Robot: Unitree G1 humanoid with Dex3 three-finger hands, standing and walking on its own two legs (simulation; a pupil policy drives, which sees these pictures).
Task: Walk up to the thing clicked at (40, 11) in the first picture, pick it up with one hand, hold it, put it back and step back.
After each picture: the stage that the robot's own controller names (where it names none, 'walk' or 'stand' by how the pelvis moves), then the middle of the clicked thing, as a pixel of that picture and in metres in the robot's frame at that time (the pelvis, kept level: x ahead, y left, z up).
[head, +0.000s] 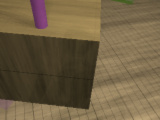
stand; (38, 4) +0.79 +0.24 +0.11
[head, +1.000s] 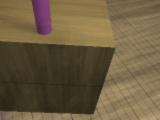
walk; (41, 6) +0.66 +0.18 +0.14
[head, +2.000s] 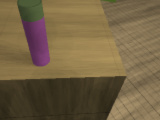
stand; (36, 35) +0.48 +0.18 +0.14
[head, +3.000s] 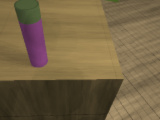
stand; (34, 37) +0.48 +0.19 +0.12
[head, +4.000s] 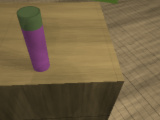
stand; (36, 43) +0.48 +0.18 +0.11
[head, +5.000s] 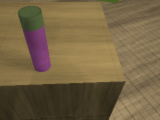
stand; (37, 43) +0.47 +0.18 +0.11
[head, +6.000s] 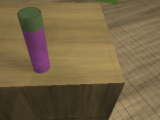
stand; (36, 44) +0.47 +0.18 +0.11
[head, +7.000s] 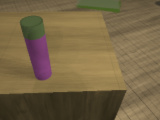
rise first; (38, 51) +0.45 +0.18 +0.11
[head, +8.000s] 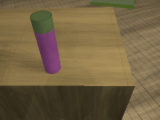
go down; (47, 45) +0.47 +0.17 +0.11
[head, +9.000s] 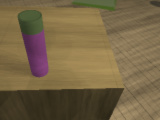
go down; (35, 47) +0.46 +0.17 +0.12
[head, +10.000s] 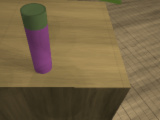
go down; (39, 43) +0.45 +0.16 +0.12
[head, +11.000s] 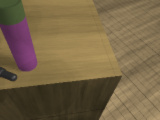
close in; (19, 38) +0.45 +0.18 +0.14
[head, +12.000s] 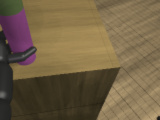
close; (17, 31) +0.46 +0.18 +0.15
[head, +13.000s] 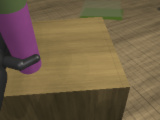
lift; (18, 33) +0.32 +0.15 +0.31
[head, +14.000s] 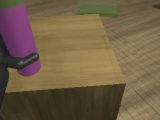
hold; (17, 33) +0.34 +0.17 +0.29
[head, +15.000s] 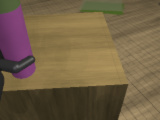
hold; (12, 36) +0.32 +0.18 +0.29
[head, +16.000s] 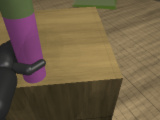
crouch; (26, 41) +0.35 +0.15 +0.24
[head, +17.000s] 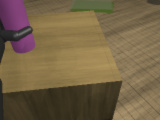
crouch; (11, 9) +0.43 +0.18 +0.31
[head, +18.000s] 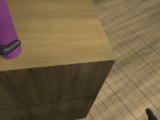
lower; out of the picture +0.47 +0.21 +0.16
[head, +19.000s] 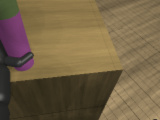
lower; (13, 35) +0.44 +0.19 +0.16
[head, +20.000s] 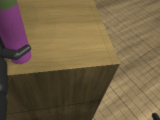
lower; (11, 28) +0.46 +0.19 +0.16
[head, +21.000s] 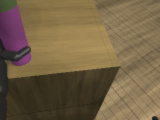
lower; (11, 29) +0.46 +0.19 +0.16
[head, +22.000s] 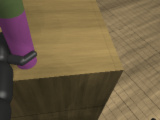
loosen; (17, 34) +0.44 +0.18 +0.16
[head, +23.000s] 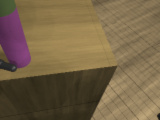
withdraw; (9, 32) +0.44 +0.18 +0.16
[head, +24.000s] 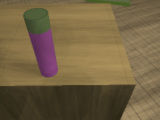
sink last; (43, 47) +0.44 +0.17 +0.14
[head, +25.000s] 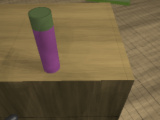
stand; (46, 44) +0.46 +0.17 +0.12
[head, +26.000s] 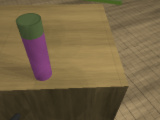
stand; (37, 51) +0.43 +0.17 +0.12
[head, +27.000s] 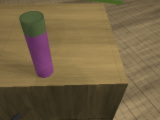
stand; (39, 48) +0.44 +0.17 +0.11
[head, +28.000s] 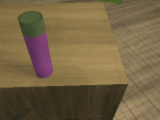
stand; (38, 49) +0.44 +0.18 +0.11
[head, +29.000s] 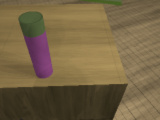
stand; (38, 49) +0.44 +0.17 +0.11
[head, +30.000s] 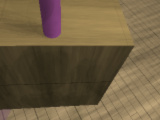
walk; (50, 5) +0.56 +0.11 +0.13
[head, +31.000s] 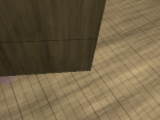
walk; out of the picture +0.89 +0.25 +0.15
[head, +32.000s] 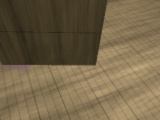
stand; out of the picture +1.17 +0.18 +0.13
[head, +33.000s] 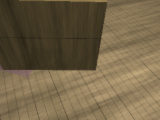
stand; out of the picture +1.16 +0.17 +0.11
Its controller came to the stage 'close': yes
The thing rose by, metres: 0.22
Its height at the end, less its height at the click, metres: +0.00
